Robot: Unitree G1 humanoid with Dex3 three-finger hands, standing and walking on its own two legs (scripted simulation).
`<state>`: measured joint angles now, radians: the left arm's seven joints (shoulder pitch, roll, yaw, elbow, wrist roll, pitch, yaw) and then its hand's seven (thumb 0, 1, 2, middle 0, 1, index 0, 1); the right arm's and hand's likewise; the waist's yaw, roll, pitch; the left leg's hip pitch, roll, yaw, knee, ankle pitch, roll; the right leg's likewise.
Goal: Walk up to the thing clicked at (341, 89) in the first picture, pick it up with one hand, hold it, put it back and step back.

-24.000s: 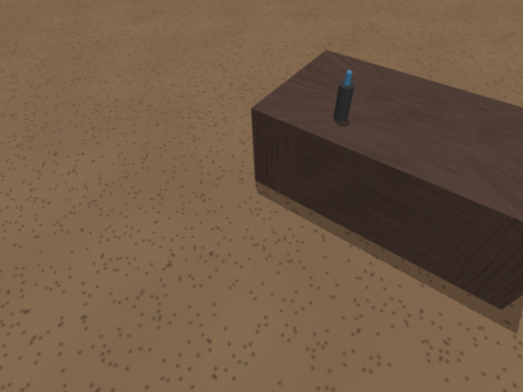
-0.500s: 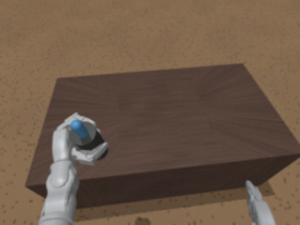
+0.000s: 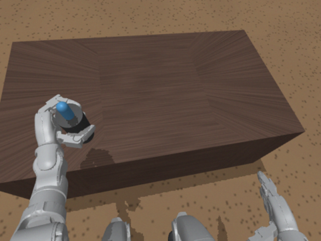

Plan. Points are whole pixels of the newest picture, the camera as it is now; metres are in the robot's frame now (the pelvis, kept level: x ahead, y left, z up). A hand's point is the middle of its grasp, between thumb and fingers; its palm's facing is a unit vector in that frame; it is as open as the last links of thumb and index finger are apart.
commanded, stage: crouch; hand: left
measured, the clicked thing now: (74, 122) +0.42 +0.18 +0.01
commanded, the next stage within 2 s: lower in 0.86 s
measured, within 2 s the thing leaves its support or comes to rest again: neither
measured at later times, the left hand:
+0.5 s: hand (80, 113) +0.48 +0.18 -0.05, palm faces +0.16 -0.99 -0.03, open 8.7 cm
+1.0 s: hand (82, 109) +0.51 +0.18 -0.08, palm faces +0.16 -0.99 -0.02, open 8.7 cm
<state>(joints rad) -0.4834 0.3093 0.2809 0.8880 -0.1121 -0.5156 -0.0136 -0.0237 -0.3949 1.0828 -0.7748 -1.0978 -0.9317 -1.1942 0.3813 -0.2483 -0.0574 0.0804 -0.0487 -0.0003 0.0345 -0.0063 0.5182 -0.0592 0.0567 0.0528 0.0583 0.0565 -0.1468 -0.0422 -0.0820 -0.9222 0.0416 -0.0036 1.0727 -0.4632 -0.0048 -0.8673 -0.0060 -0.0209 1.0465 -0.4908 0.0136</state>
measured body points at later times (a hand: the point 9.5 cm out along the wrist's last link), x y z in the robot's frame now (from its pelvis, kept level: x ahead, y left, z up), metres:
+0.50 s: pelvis -0.01 +0.00 -0.04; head +0.15 +0.05 +0.38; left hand +0.46 +0.24 -0.05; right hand +0.15 -0.26 -0.04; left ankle +0.03 +0.12 -0.66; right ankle +0.00 -0.13 -0.66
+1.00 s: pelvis -0.01 +0.00 -0.06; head +0.16 +0.05 +0.35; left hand +0.49 +0.24 -0.07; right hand +0.15 -0.27 -0.03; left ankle +0.03 +0.12 -0.66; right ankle +0.00 -0.13 -0.66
